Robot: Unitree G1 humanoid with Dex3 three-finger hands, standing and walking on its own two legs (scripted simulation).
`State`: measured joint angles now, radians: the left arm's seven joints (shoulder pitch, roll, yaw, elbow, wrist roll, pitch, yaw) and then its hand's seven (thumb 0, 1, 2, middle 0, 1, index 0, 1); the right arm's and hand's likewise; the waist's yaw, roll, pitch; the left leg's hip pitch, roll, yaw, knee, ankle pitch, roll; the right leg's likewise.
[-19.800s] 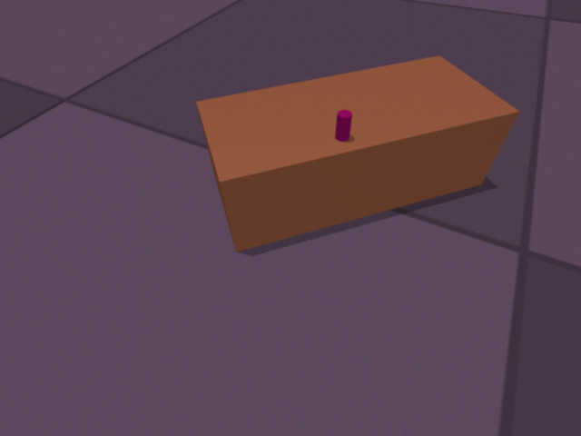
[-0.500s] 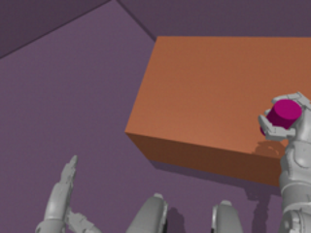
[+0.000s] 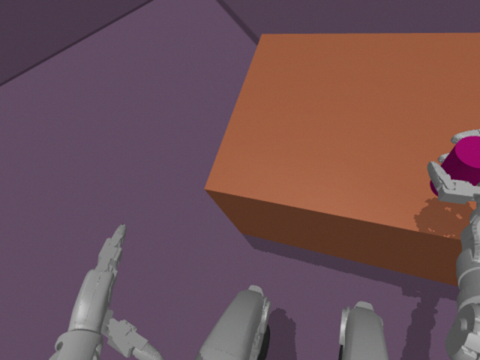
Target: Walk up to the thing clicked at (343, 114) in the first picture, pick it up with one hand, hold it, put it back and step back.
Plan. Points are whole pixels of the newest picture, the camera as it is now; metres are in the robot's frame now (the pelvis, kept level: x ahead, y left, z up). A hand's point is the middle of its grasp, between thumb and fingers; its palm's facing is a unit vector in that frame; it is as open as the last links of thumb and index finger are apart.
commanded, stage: lower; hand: right
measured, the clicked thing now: (461, 170) +0.46 -0.23 -0.04
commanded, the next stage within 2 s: loosen in 1.26 s
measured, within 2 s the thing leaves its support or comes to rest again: rests again in 1.12 s
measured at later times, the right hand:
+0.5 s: hand (444, 181) +0.47 -0.23 -0.10, palm faces +0.25 +0.97 +0.01, open 8.0 cm
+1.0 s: hand (436, 186) +0.48 -0.23 -0.13, palm faces +0.24 +0.97 +0.01, open 8.0 cm
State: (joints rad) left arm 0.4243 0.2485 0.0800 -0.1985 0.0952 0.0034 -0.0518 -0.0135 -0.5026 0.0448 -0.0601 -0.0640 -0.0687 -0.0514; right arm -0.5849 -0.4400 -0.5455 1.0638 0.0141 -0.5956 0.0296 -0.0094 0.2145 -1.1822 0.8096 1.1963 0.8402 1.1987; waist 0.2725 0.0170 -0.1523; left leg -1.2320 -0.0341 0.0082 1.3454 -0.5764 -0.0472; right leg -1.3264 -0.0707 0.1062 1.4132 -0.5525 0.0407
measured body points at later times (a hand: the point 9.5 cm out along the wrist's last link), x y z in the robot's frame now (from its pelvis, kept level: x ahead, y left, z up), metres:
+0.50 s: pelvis -0.01 +0.00 -0.04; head +0.17 -0.08 +0.36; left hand +0.16 +0.26 +0.05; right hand +0.45 -0.28 -0.10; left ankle +0.03 +0.15 -0.59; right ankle +0.05 -0.14 -0.59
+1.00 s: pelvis -0.02 +0.00 -0.07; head +0.17 -0.09 +0.33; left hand +0.15 +0.26 +0.06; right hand +0.46 -0.28 -0.13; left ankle +0.03 +0.15 -0.59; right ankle +0.05 -0.14 -0.59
